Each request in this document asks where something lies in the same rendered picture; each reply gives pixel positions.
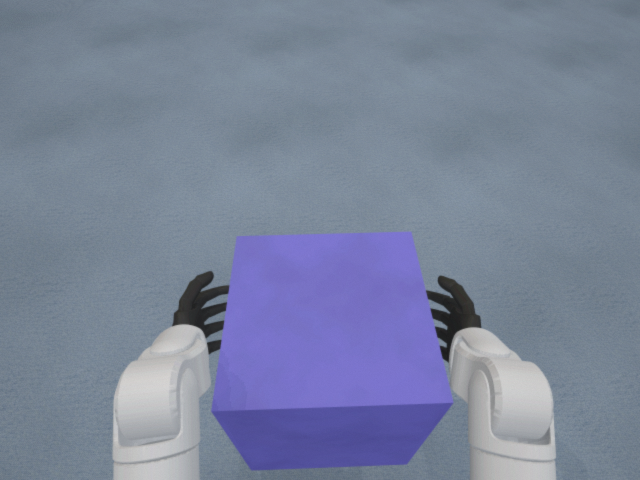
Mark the robot right forearm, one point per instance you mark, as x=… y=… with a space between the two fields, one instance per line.
x=510 y=409

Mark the carton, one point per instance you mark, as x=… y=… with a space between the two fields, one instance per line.
x=329 y=354

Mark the robot right hand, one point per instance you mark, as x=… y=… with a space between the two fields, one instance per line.
x=462 y=313

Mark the robot left hand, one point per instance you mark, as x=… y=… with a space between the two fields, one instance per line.
x=191 y=302

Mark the robot left forearm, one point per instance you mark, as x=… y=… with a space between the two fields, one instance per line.
x=156 y=422

